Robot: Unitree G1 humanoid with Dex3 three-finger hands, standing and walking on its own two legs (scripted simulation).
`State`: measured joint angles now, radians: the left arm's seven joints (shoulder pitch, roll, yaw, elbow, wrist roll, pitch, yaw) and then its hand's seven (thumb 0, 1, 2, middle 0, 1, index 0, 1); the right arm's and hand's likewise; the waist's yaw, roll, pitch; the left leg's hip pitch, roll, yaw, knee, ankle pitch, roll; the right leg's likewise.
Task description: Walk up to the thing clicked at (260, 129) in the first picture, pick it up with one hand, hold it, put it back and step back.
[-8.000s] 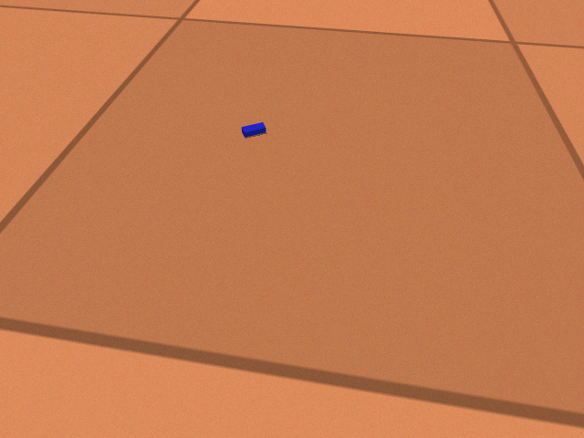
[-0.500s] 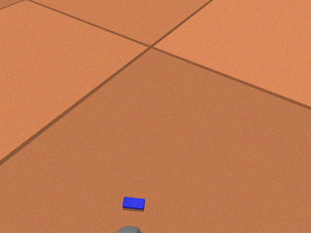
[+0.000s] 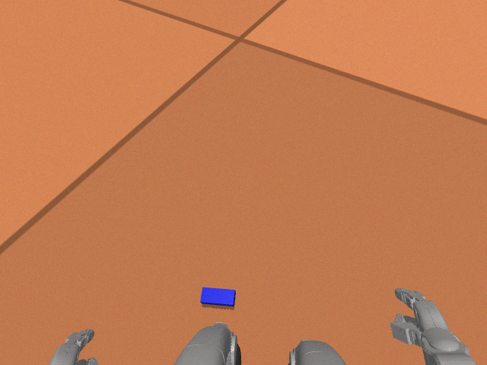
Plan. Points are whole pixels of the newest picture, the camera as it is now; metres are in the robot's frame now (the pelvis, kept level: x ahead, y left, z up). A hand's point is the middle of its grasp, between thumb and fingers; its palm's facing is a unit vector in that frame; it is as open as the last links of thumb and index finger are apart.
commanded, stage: walk up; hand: left
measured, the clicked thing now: (218, 296) +0.36 +0.18 -0.73
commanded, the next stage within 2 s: stand in 1.10 s
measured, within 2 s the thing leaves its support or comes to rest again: neither
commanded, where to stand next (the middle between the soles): -0.01 +0.04 m, yaw -1 degrees
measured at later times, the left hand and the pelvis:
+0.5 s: hand out of the picture -0.01 +0.27 -0.15, palm faces +0.10 -0.94 -0.31, open 7.4 cm; pelvis -0.04 +0.01 +0.01, yaw +3 degrees
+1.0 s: hand out of the picture +0.06 +0.30 -0.11, palm faces +0.04 -0.92 -0.38, open 7.4 cm; pelvis -0.02 +0.03 +0.03, yaw +2 degrees
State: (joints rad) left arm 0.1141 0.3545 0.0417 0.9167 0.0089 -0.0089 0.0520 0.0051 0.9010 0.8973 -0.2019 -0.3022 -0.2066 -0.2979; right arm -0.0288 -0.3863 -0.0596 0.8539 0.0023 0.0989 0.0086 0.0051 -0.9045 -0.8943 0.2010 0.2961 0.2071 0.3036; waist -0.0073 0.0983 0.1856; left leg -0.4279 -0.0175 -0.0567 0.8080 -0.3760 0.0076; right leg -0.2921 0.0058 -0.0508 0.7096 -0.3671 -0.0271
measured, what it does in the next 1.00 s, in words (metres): steps on the spot: left foot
